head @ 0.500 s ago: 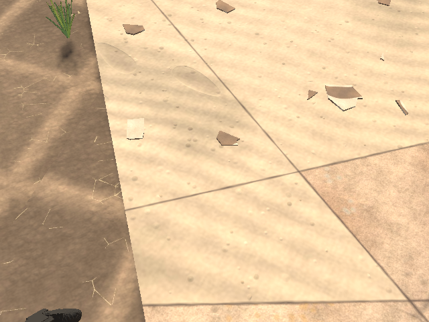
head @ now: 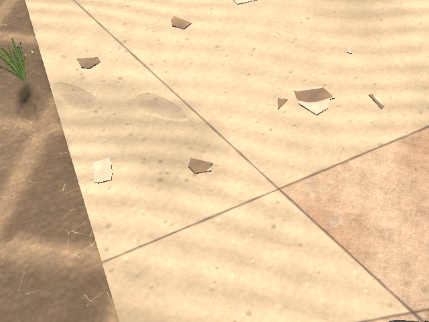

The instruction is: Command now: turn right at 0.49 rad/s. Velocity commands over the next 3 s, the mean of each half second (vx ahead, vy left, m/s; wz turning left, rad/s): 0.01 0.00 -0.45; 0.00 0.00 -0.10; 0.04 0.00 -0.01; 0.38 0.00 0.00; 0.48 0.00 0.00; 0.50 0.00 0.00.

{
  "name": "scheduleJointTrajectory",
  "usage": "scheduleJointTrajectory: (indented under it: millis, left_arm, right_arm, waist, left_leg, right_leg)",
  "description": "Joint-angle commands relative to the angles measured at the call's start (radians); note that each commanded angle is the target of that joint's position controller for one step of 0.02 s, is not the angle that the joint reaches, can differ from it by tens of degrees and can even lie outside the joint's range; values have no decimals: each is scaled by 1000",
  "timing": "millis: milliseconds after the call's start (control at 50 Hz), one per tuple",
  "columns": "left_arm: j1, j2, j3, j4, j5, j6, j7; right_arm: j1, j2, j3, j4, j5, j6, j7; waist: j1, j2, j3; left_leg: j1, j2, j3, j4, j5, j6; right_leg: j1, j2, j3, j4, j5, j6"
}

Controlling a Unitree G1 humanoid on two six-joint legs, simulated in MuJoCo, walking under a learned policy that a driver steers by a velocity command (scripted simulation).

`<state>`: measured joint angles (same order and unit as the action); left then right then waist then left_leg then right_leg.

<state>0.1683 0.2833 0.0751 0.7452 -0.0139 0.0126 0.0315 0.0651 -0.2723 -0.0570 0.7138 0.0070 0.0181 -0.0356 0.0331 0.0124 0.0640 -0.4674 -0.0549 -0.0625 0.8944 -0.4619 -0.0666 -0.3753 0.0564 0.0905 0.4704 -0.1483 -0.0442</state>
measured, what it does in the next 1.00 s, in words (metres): steps on the spot, turning right: left foot, then right foot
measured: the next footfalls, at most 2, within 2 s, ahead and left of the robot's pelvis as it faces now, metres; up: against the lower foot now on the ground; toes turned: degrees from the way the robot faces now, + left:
left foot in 0.18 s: +0.09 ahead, +0.13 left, +0.00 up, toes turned -14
right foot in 0.58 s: +0.00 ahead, -0.11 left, +0.00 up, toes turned -14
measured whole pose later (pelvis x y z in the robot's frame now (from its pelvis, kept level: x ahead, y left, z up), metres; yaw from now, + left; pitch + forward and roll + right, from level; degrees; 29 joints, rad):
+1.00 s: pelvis +0.01 -0.01 +0.00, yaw -16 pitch +0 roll +0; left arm 0.19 0.21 0.01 0.73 0.01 -0.01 0.00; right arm 0.23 -0.25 -0.03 0.80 -0.01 0.00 -0.03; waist -0.02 0.00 0.01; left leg -0.22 0.06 0.01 0.49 -0.26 -0.05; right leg -0.20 0.03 0.02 0.51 -0.30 -0.03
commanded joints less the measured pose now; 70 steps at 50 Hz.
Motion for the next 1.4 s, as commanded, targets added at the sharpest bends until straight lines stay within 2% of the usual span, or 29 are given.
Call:
scheduleJointTrajectory:
  millis: [20,60,80,100,160,180,200,220,240,260,280,300,360,440,500,540,560,580,600,620,640,660,700,740,920,1040,1360,1380,1400]
  left_arm:
    - [-8,178,50,-88,-1,11,24]
    - [-15,176,51,-99,-2,20,27]
    - [-26,172,48,-114,4,17,23]
    - [-35,166,46,-122,4,17,21]
    - [-65,152,41,-144,-13,28,20]
    - [-49,127,33,-151,-9,31,20]
    - [-24,79,20,-173,-8,25,15]
    - [1,142,39,-169,5,11,9]
    - [31,199,59,-143,2,10,4]
    - [51,195,63,-118,0,19,4]
    - [64,169,58,-105,4,30,7]
    - [55,139,48,-108,5,35,6]
    - [-9,90,26,-150,-5,28,1]
    - [-53,42,-6,-173,10,19,-8]
    - [-30,66,-5,-160,7,17,-20]
    - [35,60,-5,-128,11,13,-26]
    - [44,78,-3,-125,17,12,-26]
    - [64,128,4,-136,26,11,-18]
    - [10,172,6,-152,37,16,-11]
    - [-24,93,-13,-154,42,7,-17]
    - [-70,52,-27,-160,43,-4,-22]
    - [-72,42,-29,-152,45,-13,-25]
    - [-42,55,-29,-140,37,-26,-28]
    - [-11,48,-35,-124,35,-30,-29]
    - [-8,37,-37,-95,29,-32,-27]
    - [10,33,-36,-58,27,-34,-27]
    - [62,37,-34,78,20,-28,-9]
    - [82,37,-33,96,18,-25,-7]
    - [94,61,-24,106,10,-20,-4]
  right_arm:
    - [31,-51,-11,-59,3,-10,-1]
    - [33,-55,-12,-62,1,-12,4]
    - [51,-67,-16,-64,-4,-19,10]
    - [64,-74,-20,-62,-3,-25,15]
    - [123,-74,-29,-48,-1,-45,25]
    - [145,-118,-43,-48,-12,-45,22]
    - [121,-208,-61,-61,-36,-34,14]
    - [98,-184,-57,-84,-69,-40,17]
    - [50,-128,-39,-112,-63,-47,11]
    - [7,-94,-30,-122,-43,-47,6]
    - [-6,-80,-25,-128,-24,-46,2]
    - [12,-77,-20,-124,-16,-45,-2]
    - [85,-86,-19,-106,-26,-33,-11]
    - [95,-123,-30,-96,-16,-25,-8]
    - [120,-149,-35,-77,-2,-19,8]
    - [114,-135,-26,-63,18,-16,13]
    - [158,-119,-20,-42,24,-21,16]
    - [177,-83,-5,-43,0,-33,23]
    - [200,-18,14,-58,-35,-47,33]
    - [138,-36,13,-67,-37,-46,26]
    - [115,-60,8,-66,-29,-43,24]
    - [102,-61,8,-57,-32,-40,21]
    - [120,-93,1,-48,-34,-31,15]
    - [139,-79,4,-32,-27,-32,17]
    - [164,-74,2,27,-22,-33,0]
    - [171,-78,-1,58,-18,-30,-7]
    - [197,-67,0,178,-12,-21,-18]
    - [218,-54,2,196,-11,-21,-18]
    - [222,-55,0,207,-3,-21,-18]
  waist:
    - [-12,-144,-237]
    - [-9,-156,-223]
    - [-17,-188,-234]
    - [-22,-185,-232]
    - [-66,-156,-203]
    - [-61,-94,-197]
    - [-13,186,-158]
    - [-11,267,-152]
    - [5,156,-140]
    - [21,88,-117]
    - [17,64,-104]
    - [-2,65,-97]
    - [-46,104,-107]
    - [-69,154,-143]
    - [-73,184,-149]
    - [-31,166,-145]
    - [-30,139,-145]
    - [-44,34,-194]
    - [-103,-179,-185]
    - [-63,-209,-176]
    - [-73,-184,-139]
    - [-64,-177,-134]
    - [-53,-154,-104]
    - [-55,-100,-84]
    - [-57,-32,-82]
    - [-56,-24,-89]
    - [-50,-15,-57]
    - [-50,-24,-79]
    - [-41,-41,-59]
  left_leg:
    - [21,-15,3,-132,86,-16]
    - [67,-21,-2,-194,120,-13]
    - [91,-15,-7,-187,121,-1]
    - [99,-11,-13,-213,118,9]
    - [237,-1,10,-478,268,55]
    - [331,109,-77,-533,300,96]
    - [382,320,-327,-604,418,225]
    - [309,476,-493,-645,494,353]
    - [283,447,-420,-631,482,354]
    - [276,373,-304,-607,449,302]
    - [294,321,-232,-594,416,266]
    - [296,304,-198,-588,453,268]
    - [352,270,-119,-590,517,296]
    - [366,285,-80,-573,540,307]
    - [337,296,-85,-545,581,313]
    - [302,276,-65,-491,588,279]
    - [253,252,-53,-472,530,226]
    - [166,200,-8,-390,374,148]
    - [67,99,96,-328,97,65]
    - [136,104,68,-346,55,32]
    - [170,106,67,-381,149,26]
    - [189,103,69,-409,242,24]
    - [224,113,56,-422,320,24]
    - [247,111,58,-432,323,31]
    - [282,121,53,-442,355,23]
    - [294,124,54,-436,375,27]
    - [294,116,61,-451,379,40]
    - [300,99,81,-445,280,43]
    - [259,67,116,-403,121,52]
  right_leg:
    - [211,-215,266,-92,322,-183]
    - [158,-201,291,-102,209,-176]
    - [158,-217,334,-98,245,-180]
    - [158,-217,352,-89,255,-176]
    - [92,-156,351,-27,156,-116]
    - [-4,-105,314,51,-9,-73]
    - [-206,57,130,250,-339,-16]
    - [-253,49,68,525,-496,30]
    - [-247,9,88,676,-434,51]
    - [-257,-2,71,733,-370,71]
    - [-285,-11,61,778,-311,91]
    - [-297,-11,58,819,-279,107]
    - [-291,-16,6,716,-242,139]
    - [-128,-65,-49,410,-295,135]
    - [9,-49,-108,211,-265,110]
    - [141,-31,-132,-46,-82,65]
    - [232,-43,-99,-137,20,34]
    - [364,-165,49,-118,202,-5]
    - [352,-310,179,-82,353,-103]
    - [213,-326,191,-116,208,-175]
    - [185,-261,145,-120,92,-143]
    - [184,-207,106,-108,23,-93]
    - [145,-178,89,-108,5,-53]
    - [132,-157,72,-98,-7,-37]
    - [131,-129,46,-80,39,-37]
    - [137,-112,23,-69,71,-30]
    - [143,-85,-15,-67,64,-11]
    - [154,-76,-20,-78,-55,-16]
    - [147,-74,-6,-95,-269,-37]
